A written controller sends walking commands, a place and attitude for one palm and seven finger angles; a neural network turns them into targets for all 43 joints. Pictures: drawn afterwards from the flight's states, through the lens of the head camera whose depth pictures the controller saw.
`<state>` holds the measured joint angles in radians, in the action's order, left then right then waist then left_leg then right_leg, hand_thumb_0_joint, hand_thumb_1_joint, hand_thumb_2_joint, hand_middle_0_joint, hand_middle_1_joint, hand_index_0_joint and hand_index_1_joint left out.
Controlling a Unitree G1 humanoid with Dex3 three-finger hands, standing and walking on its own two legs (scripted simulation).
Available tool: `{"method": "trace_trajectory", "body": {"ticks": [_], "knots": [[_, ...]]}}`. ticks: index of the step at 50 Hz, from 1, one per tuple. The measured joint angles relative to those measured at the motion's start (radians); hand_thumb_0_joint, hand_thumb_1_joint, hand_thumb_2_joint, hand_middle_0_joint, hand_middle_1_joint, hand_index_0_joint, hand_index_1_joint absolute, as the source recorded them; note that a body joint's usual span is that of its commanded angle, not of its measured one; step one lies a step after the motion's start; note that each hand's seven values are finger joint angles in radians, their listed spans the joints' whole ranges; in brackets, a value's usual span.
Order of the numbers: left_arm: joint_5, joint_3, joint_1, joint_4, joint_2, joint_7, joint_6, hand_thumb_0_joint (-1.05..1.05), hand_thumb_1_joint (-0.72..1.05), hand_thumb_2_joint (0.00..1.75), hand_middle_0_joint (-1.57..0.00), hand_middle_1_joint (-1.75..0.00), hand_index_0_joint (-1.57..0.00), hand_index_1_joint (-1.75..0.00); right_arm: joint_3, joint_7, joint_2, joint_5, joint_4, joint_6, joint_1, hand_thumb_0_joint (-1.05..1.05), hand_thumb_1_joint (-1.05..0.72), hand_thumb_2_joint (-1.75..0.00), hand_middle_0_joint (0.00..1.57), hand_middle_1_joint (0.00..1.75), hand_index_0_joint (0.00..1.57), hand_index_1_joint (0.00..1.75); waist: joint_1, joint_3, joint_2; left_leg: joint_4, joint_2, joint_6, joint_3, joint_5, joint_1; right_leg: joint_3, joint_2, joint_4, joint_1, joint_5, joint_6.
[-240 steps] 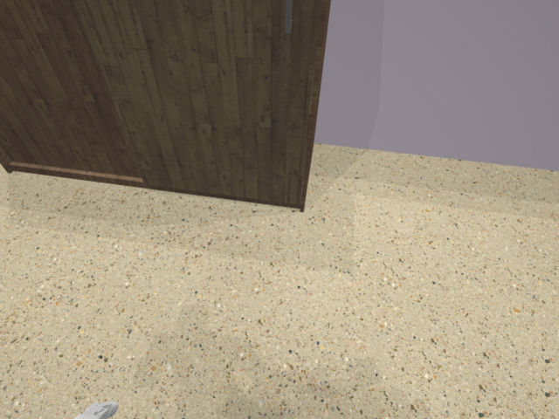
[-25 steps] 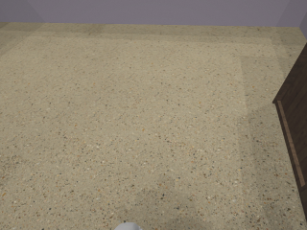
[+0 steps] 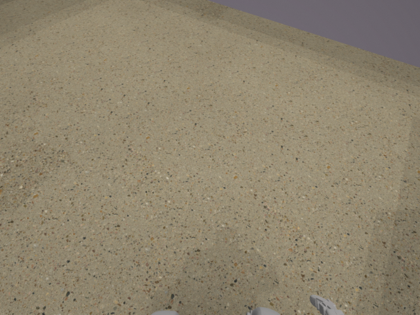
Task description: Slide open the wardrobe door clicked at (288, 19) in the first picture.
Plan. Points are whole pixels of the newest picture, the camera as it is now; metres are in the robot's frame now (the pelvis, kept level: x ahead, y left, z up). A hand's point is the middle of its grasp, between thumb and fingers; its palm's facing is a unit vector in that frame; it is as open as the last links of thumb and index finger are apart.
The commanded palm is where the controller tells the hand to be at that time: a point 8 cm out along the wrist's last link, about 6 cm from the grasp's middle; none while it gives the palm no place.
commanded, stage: turn to face it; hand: right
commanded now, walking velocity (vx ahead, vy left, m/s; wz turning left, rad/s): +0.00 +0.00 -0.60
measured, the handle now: out of the picture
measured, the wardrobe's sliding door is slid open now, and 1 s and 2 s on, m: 0.00 0.00 0.00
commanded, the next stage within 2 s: none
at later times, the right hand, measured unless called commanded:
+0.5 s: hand out of the picture +0.05 -0.26 -0.16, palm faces +0.28 +0.93 -0.24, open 7.4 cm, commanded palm none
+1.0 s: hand out of the picture -0.01 -0.15 -0.13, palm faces +0.55 +0.80 -0.25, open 7.4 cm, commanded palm none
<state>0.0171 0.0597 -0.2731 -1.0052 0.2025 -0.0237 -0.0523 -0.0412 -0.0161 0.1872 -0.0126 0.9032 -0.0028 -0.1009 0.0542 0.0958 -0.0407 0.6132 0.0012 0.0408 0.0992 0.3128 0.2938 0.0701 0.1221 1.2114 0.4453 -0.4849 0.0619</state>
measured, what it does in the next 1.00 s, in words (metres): steps on the spot, turning right: right foot, then left foot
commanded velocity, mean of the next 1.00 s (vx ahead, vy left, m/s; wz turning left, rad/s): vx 0.00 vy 0.00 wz -0.60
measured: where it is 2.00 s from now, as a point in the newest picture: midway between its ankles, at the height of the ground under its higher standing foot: outside the picture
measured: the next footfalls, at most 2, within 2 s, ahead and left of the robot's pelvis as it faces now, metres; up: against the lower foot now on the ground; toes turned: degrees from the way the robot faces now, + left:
right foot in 0.22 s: +0.09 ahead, -0.13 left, +0.00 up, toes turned -15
left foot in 0.74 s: +0.12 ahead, +0.12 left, +0.00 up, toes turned -22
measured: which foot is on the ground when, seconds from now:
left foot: down 0.00-0.24, up 0.26-0.72, down 0.74-1.00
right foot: up 0.00-0.20, down 0.22-0.72, up 0.74-1.00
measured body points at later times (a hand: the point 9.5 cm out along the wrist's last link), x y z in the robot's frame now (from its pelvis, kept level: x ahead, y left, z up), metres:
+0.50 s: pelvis +0.03 -0.03 +0.01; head +0.07 -0.06 +0.46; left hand +0.14 +0.20 -0.12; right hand +0.04 -0.30 -0.14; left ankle +0.04 +0.14 -0.65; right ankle +0.05 -0.12 -0.73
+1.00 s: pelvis +0.03 +0.05 +0.02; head +0.06 +0.05 +0.46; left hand +0.24 +0.24 -0.13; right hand -0.04 -0.20 -0.11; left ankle +0.08 +0.14 -0.73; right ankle -0.06 -0.08 -0.65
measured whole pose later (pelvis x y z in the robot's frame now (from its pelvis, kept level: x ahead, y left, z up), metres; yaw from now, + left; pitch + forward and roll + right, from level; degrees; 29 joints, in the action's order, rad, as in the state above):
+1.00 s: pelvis +0.03 +0.05 +0.02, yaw -34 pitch +0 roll -2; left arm 0.03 0.10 -0.19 -0.93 0.29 0.03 -0.10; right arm -0.02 -0.01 0.17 -0.02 0.88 0.01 -0.23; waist 0.02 0.06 -0.02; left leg 0.50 -0.12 0.00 0.19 0.28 0.20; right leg 0.02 0.04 1.06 0.49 -0.39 0.09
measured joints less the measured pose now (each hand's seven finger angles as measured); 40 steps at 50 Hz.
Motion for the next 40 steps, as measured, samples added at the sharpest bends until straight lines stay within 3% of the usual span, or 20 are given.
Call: {"method": "trace_trajectory", "body": {"ticks": [4, 10, 11, 12, 15, 18, 25, 32, 36, 37, 40], "knots": [[-0.003, -0.011, 0.024, 0.019, -0.008, 0.005, 0.012, 0.00, 0.91, 0.89, -0.20, -0.30, -0.20, -0.30, 0.022, -0.001, -0.019, -0.005, 0.035, 0.007, -0.018, 0.00, -0.91, -0.89, 0.20, 0.30, 0.20, 0.30, 0.014, -0.042, 0.000, -0.068, -0.008, -0.004, 0.017, -0.012, -0.058, -0.027, -0.011, -0.199, 0.010, 0.069, -0.002], [-0.002, -0.017, 0.037, 0.019, -0.034, 0.026, 0.007, 0.00, 0.91, 0.90, -0.20, -0.30, -0.20, -0.30, 0.020, 0.001, -0.035, -0.006, 0.035, 0.010, -0.029, 0.00, -0.90, -0.89, 0.20, 0.30, 0.20, 0.30, -0.015, -0.045, 0.035, -0.035, -0.044, -0.033, 0.082, 0.041, -0.096, 0.027, -0.038, -0.454, -0.067, 0.129, -0.005], [-0.001, -0.017, 0.036, 0.024, -0.034, 0.030, 0.009, 0.00, 0.91, 0.89, -0.20, -0.30, -0.20, -0.30, 0.017, 0.000, -0.033, -0.004, 0.034, 0.012, -0.035, 0.00, -0.90, -0.89, 0.21, 0.30, 0.21, 0.30, -0.019, -0.045, 0.040, -0.009, -0.052, -0.041, 0.095, 0.060, -0.093, 0.038, -0.043, -0.513, -0.091, 0.178, -0.009], [0.001, -0.015, 0.037, 0.027, -0.038, 0.033, 0.012, 0.00, 0.91, 0.89, -0.20, -0.30, -0.20, -0.30, 0.011, 0.000, -0.026, -0.001, 0.033, 0.017, -0.043, 0.00, -0.90, -0.89, 0.21, 0.30, 0.21, 0.30, -0.022, -0.045, 0.056, 0.028, -0.071, -0.051, 0.101, 0.083, -0.079, 0.044, -0.058, -0.533, -0.097, 0.185, -0.048], [0.009, -0.016, 0.047, 0.048, -0.047, 0.032, 0.027, 0.00, 0.91, 0.89, -0.20, -0.30, -0.20, -0.30, -0.009, -0.008, -0.003, 0.002, 0.041, 0.043, -0.064, 0.00, -0.90, -0.89, 0.20, 0.30, 0.20, 0.30, -0.031, -0.041, 0.081, 0.282, -0.070, -0.081, 0.027, 0.227, 0.031, 0.044, -0.085, -0.523, -0.077, 0.166, -0.115], [0.010, -0.015, 0.046, 0.064, -0.047, 0.022, 0.035, 0.00, 0.91, 0.89, -0.20, -0.30, -0.20, -0.30, -0.025, -0.004, 0.020, 0.000, 0.058, 0.054, -0.076, 0.00, -0.91, -0.89, 0.20, 0.30, 0.20, 0.30, -0.030, -0.036, 0.076, 0.482, -0.058, -0.097, -0.033, 0.175, 0.130, 0.025, -0.102, -0.597, -0.093, 0.209, -0.120], [0.006, -0.008, 0.036, 0.068, -0.025, 0.023, 0.032, 0.00, 0.90, 0.89, -0.20, -0.30, -0.20, -0.30, -0.045, 0.001, 0.058, 0.001, 0.048, 0.057, -0.090, 0.00, -0.91, -0.89, 0.20, 0.30, 0.20, 0.30, -0.035, -0.036, 0.049, 0.433, -0.074, -0.126, -0.092, 0.089, 0.173, -0.044, -0.132, -0.739, -0.126, 0.303, -0.120], [0.010, 0.014, 0.038, 0.074, 0.011, 0.032, 0.011, 0.00, 0.90, 0.89, -0.21, -0.30, -0.20, -0.30, -0.038, -0.002, 0.056, 0.007, 0.016, 0.057, -0.058, 0.00, -0.91, -0.89, 0.20, 0.30, 0.20, 0.30, -0.017, -0.041, 0.016, 0.244, -0.048, -0.125, -0.104, 0.119, 0.110, -0.138, -0.153, -0.735, -0.104, 0.329, -0.091], [0.008, 0.030, 0.039, 0.083, 0.037, 0.038, -0.009, 0.00, 0.90, 0.89, -0.21, -0.30, -0.20, -0.30, -0.022, 0.000, 0.040, 0.011, -0.023, 0.036, -0.057, 0.00, -0.91, -0.89, 0.20, 0.30, 0.20, 0.30, -0.015, -0.056, 0.000, -0.009, -0.024, -0.104, -0.086, 0.045, -0.001, -0.193, -0.175, -0.683, -0.064, 0.323, -0.058], [0.005, 0.036, 0.039, 0.088, 0.042, 0.039, -0.015, 0.00, 0.90, 0.89, -0.21, -0.30, -0.20, -0.30, -0.019, 0.000, 0.038, 0.005, -0.033, 0.026, -0.064, 0.00, -0.91, -0.89, 0.20, 0.30, 0.20, 0.30, -0.022, -0.062, 0.005, -0.064, -0.029, -0.082, -0.087, 0.009, -0.018, -0.192, -0.184, -0.629, -0.035, 0.262, -0.050], [0.012, 0.053, 0.051, 0.085, 0.070, 0.041, -0.033, 0.01, 0.91, 0.89, -0.20, -0.30, -0.20, -0.30, 0.000, -0.002, 0.007, -0.001, -0.038, 0.027, -0.080, 0.00, -0.91, -0.89, 0.20, 0.30, 0.20, 0.30, -0.025, -0.061, -0.019, -0.039, -0.040, -0.040, -0.042, -0.008, -0.024, -0.156, -0.179, -0.332, 0.061, 0.077, -0.035]]}}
